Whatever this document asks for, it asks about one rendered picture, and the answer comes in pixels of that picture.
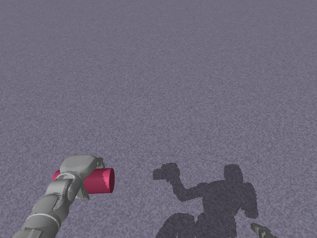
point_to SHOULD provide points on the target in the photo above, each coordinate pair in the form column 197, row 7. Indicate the left robot hand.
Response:
column 83, row 166

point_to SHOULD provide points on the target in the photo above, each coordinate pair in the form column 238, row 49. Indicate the can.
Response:
column 99, row 181

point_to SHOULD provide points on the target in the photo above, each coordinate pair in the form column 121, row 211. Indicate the left robot arm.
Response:
column 52, row 209

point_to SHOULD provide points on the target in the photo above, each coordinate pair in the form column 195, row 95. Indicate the right robot hand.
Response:
column 262, row 232

